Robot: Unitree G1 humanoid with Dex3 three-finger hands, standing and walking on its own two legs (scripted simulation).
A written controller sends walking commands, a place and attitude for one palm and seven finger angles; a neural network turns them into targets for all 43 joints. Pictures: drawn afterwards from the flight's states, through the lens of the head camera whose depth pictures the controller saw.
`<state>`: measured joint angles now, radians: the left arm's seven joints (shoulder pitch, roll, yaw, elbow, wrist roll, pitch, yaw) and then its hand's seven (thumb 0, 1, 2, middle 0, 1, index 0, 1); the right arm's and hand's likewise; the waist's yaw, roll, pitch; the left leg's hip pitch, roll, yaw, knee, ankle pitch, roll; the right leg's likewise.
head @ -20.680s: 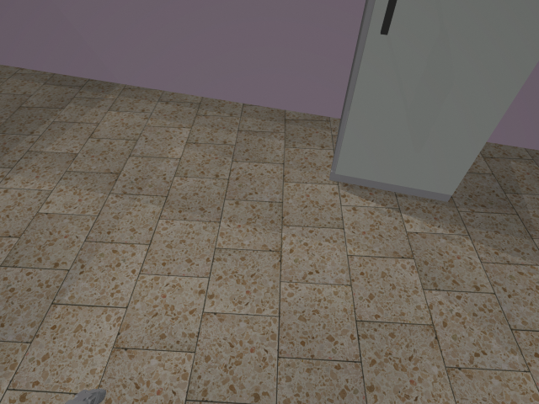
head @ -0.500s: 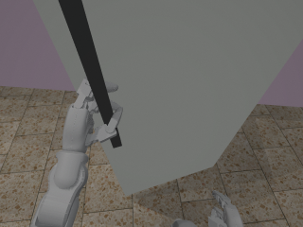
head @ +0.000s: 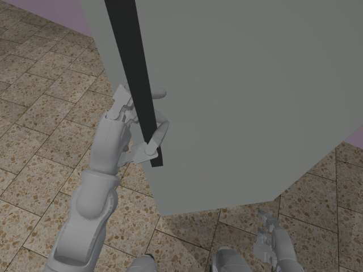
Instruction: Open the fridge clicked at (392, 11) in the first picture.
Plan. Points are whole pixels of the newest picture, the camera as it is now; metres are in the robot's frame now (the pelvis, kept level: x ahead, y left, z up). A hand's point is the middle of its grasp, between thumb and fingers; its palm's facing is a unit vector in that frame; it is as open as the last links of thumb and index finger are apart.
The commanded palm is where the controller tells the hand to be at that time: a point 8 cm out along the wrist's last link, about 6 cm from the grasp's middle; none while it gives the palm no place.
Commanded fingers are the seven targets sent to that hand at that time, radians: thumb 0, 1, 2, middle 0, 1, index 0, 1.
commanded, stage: walk backward, drawing the door open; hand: left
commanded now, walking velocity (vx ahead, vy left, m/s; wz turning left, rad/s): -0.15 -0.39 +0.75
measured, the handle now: (143, 93) +0.34 +0.07 +0.23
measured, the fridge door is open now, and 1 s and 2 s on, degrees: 39 65 68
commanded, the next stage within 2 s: stop walking and hold the door back in 0.94 s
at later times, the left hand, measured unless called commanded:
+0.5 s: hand (190, 211) +0.19 +0.00 +0.17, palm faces +0.36 -0.91 -0.21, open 7.1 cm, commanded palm +0.15 +0.04 +0.18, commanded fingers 0.00 0.90 0.90 -0.45 -1.40 -0.45 -1.40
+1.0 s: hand out of the picture +0.11 -0.08 +0.18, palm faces +0.76 -0.61 -0.23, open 6.6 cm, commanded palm +0.04 -0.07 +0.19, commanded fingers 0.00 0.90 0.90 -0.45 -1.40 -0.45 -1.40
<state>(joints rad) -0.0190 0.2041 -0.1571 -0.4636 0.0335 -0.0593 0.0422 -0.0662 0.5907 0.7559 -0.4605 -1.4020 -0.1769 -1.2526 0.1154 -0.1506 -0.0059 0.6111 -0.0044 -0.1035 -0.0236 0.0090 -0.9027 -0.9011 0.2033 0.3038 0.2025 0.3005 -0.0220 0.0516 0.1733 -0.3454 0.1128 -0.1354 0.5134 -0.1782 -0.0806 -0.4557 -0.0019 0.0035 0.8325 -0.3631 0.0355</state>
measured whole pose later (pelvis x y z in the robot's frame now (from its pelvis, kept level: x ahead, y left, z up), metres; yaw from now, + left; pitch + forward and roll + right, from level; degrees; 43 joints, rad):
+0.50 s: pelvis -0.04 -0.21 -0.01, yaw +23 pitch +0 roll -2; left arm -0.02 0.25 -0.04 -0.47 0.00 -0.05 0.04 -0.07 0.59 0.80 -0.46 -1.40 -0.20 -1.32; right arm 0.15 -0.14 -0.01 0.61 0.01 -0.09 -0.03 0.01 -0.90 -0.90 0.21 0.30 0.20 0.30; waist 0.01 0.02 0.15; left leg -0.42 0.13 -0.11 0.61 -0.27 -0.06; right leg -0.29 -0.05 0.00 0.55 -0.30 0.01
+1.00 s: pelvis -0.01 -0.38 -0.01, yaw +42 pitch +0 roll -1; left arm 0.06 0.27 0.10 -0.48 -0.03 -0.02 0.09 -0.05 0.63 0.83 -0.46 -1.40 -0.24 -1.35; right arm 0.12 -0.14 0.02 0.59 0.01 -0.06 -0.04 0.01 -0.90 -0.90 0.21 0.30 0.20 0.30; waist 0.02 0.03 0.13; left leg -0.50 0.10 -0.07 0.86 -0.44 -0.04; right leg -0.33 -0.06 -0.03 0.58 -0.24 0.04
